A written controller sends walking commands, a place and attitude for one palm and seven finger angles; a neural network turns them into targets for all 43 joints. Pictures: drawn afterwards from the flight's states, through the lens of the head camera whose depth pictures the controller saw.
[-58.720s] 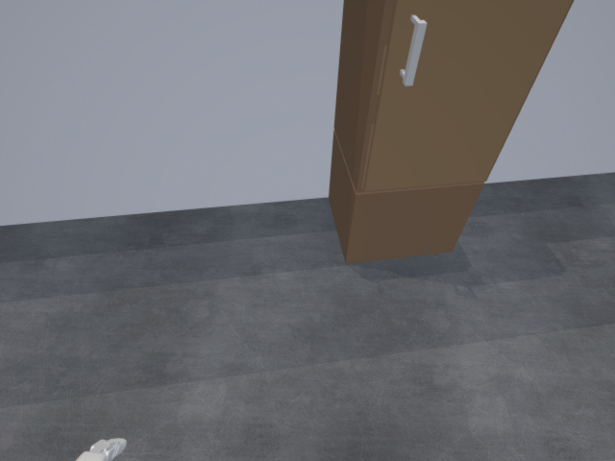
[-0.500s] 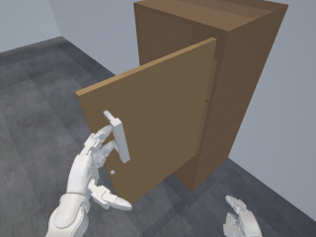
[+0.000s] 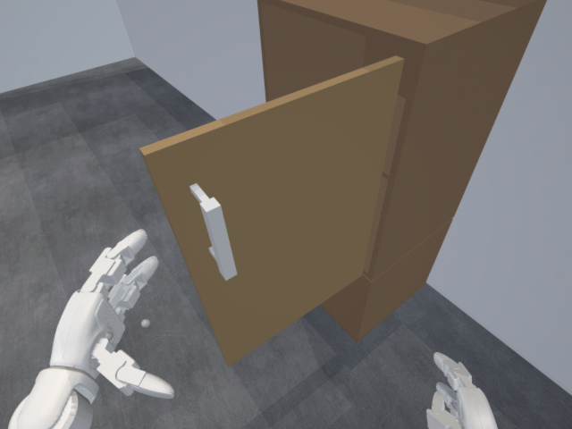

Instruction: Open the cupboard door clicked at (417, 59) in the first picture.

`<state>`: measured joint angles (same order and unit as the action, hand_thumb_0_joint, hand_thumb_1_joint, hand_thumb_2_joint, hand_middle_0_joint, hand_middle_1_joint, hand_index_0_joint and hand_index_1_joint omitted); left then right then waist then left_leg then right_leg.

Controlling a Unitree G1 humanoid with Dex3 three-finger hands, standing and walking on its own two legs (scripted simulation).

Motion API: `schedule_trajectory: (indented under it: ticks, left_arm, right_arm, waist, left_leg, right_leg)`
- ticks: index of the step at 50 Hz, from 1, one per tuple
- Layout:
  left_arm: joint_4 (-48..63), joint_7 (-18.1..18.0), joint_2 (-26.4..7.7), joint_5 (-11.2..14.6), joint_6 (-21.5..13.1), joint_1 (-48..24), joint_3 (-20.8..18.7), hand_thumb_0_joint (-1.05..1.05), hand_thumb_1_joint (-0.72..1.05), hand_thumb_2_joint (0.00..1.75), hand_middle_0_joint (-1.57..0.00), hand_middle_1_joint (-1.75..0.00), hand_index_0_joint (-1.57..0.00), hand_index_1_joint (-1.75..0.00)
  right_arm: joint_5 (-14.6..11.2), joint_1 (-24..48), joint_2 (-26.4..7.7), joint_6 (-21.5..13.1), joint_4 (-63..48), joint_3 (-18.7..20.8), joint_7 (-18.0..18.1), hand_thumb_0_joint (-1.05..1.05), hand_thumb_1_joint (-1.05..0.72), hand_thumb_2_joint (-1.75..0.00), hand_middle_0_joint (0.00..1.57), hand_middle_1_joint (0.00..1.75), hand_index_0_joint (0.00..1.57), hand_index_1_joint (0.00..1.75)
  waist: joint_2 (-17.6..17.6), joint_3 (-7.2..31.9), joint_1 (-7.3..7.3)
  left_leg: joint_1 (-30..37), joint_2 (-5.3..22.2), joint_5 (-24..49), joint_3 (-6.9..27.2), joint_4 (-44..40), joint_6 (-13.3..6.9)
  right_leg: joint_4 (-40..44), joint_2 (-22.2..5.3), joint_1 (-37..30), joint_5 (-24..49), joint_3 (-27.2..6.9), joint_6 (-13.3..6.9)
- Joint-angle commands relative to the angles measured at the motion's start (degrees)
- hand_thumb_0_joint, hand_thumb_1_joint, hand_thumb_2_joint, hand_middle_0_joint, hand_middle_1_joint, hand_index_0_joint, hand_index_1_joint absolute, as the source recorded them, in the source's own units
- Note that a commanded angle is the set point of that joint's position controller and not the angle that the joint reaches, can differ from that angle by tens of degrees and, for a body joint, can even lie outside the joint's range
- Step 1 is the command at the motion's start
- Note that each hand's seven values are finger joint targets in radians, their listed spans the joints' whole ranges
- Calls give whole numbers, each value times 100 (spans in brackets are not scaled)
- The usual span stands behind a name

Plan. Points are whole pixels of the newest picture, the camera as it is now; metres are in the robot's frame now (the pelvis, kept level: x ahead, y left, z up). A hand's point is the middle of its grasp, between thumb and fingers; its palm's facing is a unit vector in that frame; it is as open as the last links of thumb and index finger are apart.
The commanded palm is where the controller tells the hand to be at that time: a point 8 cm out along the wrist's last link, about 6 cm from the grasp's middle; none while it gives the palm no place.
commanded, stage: draw the hand back to the body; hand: left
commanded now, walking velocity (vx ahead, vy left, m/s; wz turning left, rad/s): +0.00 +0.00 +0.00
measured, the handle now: (213, 233) +0.34 +0.13 +0.13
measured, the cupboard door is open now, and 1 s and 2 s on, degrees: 88 88 88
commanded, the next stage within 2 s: step back with the hand held close in 1.56 s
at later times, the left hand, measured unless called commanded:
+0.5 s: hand (98, 312) +0.21 +0.23 +0.13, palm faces +0.01 -1.00 -0.07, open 16.2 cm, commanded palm +0.17 +0.29 +0.15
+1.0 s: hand (55, 281) +0.23 +0.29 +0.16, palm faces +0.34 -0.86 -0.39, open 11.3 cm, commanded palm +0.18 +0.33 +0.17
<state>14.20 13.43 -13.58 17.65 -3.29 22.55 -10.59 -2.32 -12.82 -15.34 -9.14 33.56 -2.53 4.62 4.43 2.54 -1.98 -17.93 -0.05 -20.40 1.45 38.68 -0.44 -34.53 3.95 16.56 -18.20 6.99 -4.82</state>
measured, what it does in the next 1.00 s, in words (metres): shifts its weight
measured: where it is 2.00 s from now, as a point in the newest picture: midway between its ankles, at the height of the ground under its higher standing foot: outside the picture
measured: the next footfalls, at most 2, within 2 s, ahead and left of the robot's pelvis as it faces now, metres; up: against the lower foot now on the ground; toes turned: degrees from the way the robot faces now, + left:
none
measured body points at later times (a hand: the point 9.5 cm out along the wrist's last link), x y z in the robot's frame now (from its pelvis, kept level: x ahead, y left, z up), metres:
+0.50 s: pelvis +0.01 +0.05 +0.00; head -0.01 +0.04 +0.45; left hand +0.20 +0.29 +0.14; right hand +0.21 -0.16 -0.05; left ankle +0.00 +0.11 -0.72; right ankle +0.01 -0.06 -0.72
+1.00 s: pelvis +0.03 +0.05 +0.02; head +0.01 +0.04 +0.47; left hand +0.21 +0.33 +0.18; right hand +0.19 -0.17 -0.07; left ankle +0.00 +0.11 -0.72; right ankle +0.01 -0.06 -0.72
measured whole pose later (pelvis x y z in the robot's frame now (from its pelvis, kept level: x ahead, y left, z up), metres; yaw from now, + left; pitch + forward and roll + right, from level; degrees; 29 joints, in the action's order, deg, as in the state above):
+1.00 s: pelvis +0.03 +0.05 +0.02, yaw -3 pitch -3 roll -1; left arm 23.5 -6.5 -18.6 2.8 -3.4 28.0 -14.9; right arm 0.2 -12.7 -13.0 -5.4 36.0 -2.4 2.9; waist 3.7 -0.7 -3.1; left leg -5.1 -3.3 -16.1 -2.5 24.2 -4.5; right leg -22.3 1.3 5.5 -13.7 2.4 -0.8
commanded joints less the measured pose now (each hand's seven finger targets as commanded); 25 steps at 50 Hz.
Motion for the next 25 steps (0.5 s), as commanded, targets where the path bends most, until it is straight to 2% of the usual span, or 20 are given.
schedule_trajectory:
  ticks: [1, 2, 4, 5, 6, 8, 12, 14, 15, 16, 18, 19, 22, 24, 25]
  left_arm:
    - [1213, -97, -896, 40, -423, -1140, -333, 0, -50, 30, -15, -30, -15, -30]
    - [1220, -164, -1034, 11, -394, -1100, -493, 0, -50, 30, -15, -30, -15, -30]
    - [1253, -243, -1091, -18, -319, -764, -601, 0, -50, 30, -15, -30, -15, -30]
    - [1298, -256, -1019, -16, -304, -659, -593, 0, -50, 30, -15, -30, -15, -30]
    - [1387, -246, -978, -1, -273, -522, -577, 0, -50, 30, -15, -30, -15, -30]
    - [1496, -220, -952, 51, -211, -540, -593, 0, -50, 30, -15, -30, -15, -30]
    - [1800, -160, -744, 57, -24, -580, -347, 0, -50, 30, -15, -30, -15, -30]
    - [1777, -147, -762, 39, 87, -384, -398, 0, -50, 30, -15, -30, -15, -30]
    - [1934, -124, -775, 9, 119, -470, -357, 0, -50, 30, -15, -30, -15, -30]
    - [2011, -121, -778, 3, 150, -473, -368, 0, -50, 30, -15, -30, -15, -30]
    - [2168, -99, -784, -30, 200, -440, -361, 0, -50, 30, -15, -30, -15, -30]
    - [2124, -105, -860, -35, 227, -420, -459, 0, -50, 30, -15, -30, -15, -30]
    - [2326, -75, -835, -25, 254, -484, -461, 0, -40, 34, -15, -30, -15, -30]
    - [2281, -86, -942, -20, 287, -475, -583, 0, -32, 37, -16, -30, -16, -30]
    - [2904, -934, -1529, -937, -36, -770, -594, 0, -29, 39, -16, -30, -16, -30]
  right_arm:
    - [-1, 936, -415, -485, -968, 205, 39, 0, -90, -90, 20, 30, 20, 30]
    - [-1, 942, -407, -492, -958, 214, 35, 0, -90, -90, 20, 30, 20, 30]
    - [5, 959, -399, -506, -998, 199, 8, 0, -90, -90, 20, 30, 20, 30]
    - [-1, 930, -370, -496, -1008, 176, -5, 0, -90, -90, 20, 30, 20, 30]
    - [-15, 919, -364, -504, -1053, 166, -8, 0, -90, -90, 20, 30, 20, 30]
    - [-36, 872, -377, -540, -1082, 150, 15, 0, -90, -90, 20, 30, 20, 30]
    - [-57, 778, -420, -644, -1123, 114, 19, 0, -90, -90, 20, 30, 20, 30]
    - [-50, 771, -435, -675, -1090, 126, 16, 0, -90, -90, 20, 30, 20, 30]
    - [-51, 726, -453, -681, -1105, 127, 12, 0, -90, -90, 20, 30, 20, 30]
    - [-49, 704, -450, -697, -1107, 122, 9, 0, -90, -90, 20, 30, 20, 30]
    - [-45, 686, -452, -706, -1111, 127, 1, 0, -90, -90, 20, 30, 20, 30]
    - [-32, 682, -468, -703, -1070, 133, -5, 0, -90, -90, 20, 30, 20, 30]
    - [-41, 696, -457, -690, -1065, 121, -10, 0, -90, -90, 20, 30, 20, 30]
    - [-34, 708, -475, -679, -1006, 114, -20, 0, -90, -90, 20, 30, 20, 30]
    - [118, 808, -415, -640, -1070, 117, 12, 0, -90, -90, 20, 30, 20, 30]
  waist:
    - [-497, 317, 39]
    - [-476, 421, -21]
    - [-445, 554, -128]
    - [-504, 589, -139]
    - [-381, 574, -175]
    - [-375, 511, -176]
    - [-169, 428, -124]
    - [-265, 386, -148]
    - [-164, 483, -123]
    - [-279, 455, -112]
    - [-156, 515, -112]
    - [-235, 488, -120]
    - [-101, 502, -107]
    - [-15, 442, -128]
    - [124, 195, -206]
  left_leg:
    - [-456, -38, 236, 204, -126, -50]
    - [-443, -35, 266, 212, -148, -41]
    - [-410, -23, 408, 229, -240, -39]
    - [-338, -30, 538, 203, -354, -65]
    - [-220, -34, 682, 159, -441, -94]
    - [-17, -25, 885, 133, -632, -132]
    - [287, 17, 1156, 200, -885, -121]
    - [327, 34, 1317, 224, -895, -111]
    - [393, 29, 1376, 227, -917, -92]
    - [420, 45, 1424, 270, -946, -59]
    - [532, 48, 1554, 291, -966, 0]
    - [506, 64, 1566, 299, -961, 6]
    - [620, 70, 1665, 356, -1022, 107]
    - [595, 78, 1659, 353, -1036, 133]
    - [415, 152, 1421, 419, -1285, 50]
  right_leg:
    - [1307, -1034, -245, -507, -1846, 587]
    - [1276, -1047, -317, -473, -1826, 567]
    - [1143, -1001, -439, -209, -1699, 514]
    - [1053, -901, -453, -33, -1499, 486]
    - [977, -774, -400, 124, -1296, 446]
    - [840, -546, -303, 413, -912, 382]
    - [589, -327, -198, 976, -448, 327]
    - [575, -289, -222, 1128, -391, 312]
    - [557, -293, -216, 1175, -382, 315]
    - [532, -273, -204, 1191, -332, 313]
    - [511, -252, -170, 1235, -294, 302]
    - [533, -245, -215, 1233, -292, 295]
    - [517, -225, -170, 1221, -236, 284]
    - [546, -224, -221, 1187, -242, 267]
    - [773, -314, -493, 1004, -567, 231]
